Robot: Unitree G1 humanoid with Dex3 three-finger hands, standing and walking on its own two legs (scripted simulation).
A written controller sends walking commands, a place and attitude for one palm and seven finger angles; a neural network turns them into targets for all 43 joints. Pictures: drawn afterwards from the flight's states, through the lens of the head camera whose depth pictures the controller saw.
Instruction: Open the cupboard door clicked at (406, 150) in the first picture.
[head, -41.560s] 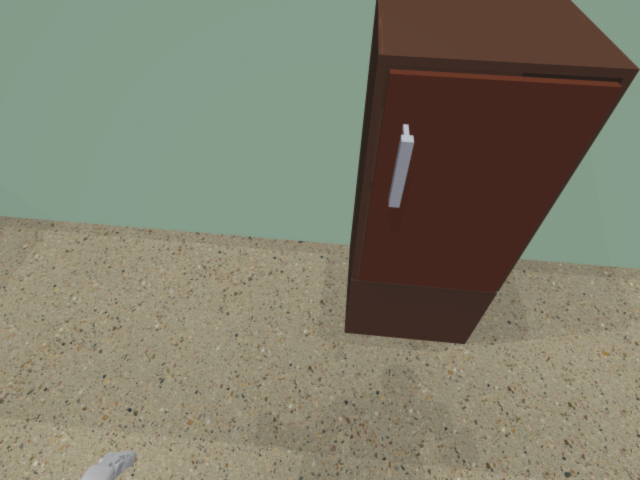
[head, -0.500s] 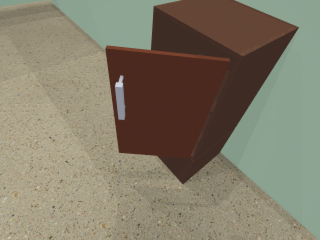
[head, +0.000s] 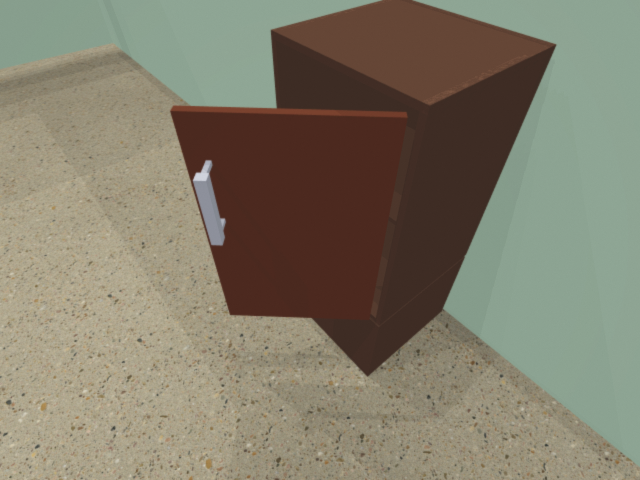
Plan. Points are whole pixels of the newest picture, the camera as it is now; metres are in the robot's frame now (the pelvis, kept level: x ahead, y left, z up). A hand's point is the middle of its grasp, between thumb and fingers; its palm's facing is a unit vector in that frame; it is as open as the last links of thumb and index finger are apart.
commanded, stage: come to a stop and stand still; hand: left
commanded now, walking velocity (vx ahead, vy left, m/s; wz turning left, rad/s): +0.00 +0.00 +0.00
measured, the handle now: (212, 204) +0.57 +0.22 +0.00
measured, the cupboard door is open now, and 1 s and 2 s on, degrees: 48 48 48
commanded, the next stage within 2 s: look again from close up in 0.28 s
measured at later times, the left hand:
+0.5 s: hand out of the picture -0.05 +0.15 -0.18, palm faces +0.05 -0.99 -0.14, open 7.4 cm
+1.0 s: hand out of the picture +0.02 +0.19 -0.17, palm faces +0.02 -0.98 -0.22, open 7.3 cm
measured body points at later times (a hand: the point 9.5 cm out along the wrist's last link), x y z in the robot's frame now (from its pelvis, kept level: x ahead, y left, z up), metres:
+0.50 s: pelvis -0.01 +0.00 +0.00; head +0.00 +0.00 +0.44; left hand -0.05 +0.20 -0.17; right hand -0.01 -0.21 -0.17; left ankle +0.01 +0.12 -0.74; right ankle +0.01 -0.11 -0.74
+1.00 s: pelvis +0.01 +0.02 +0.00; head +0.02 +0.01 +0.45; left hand +0.02 +0.24 -0.16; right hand +0.01 -0.20 -0.17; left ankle +0.01 +0.12 -0.74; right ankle +0.01 -0.11 -0.74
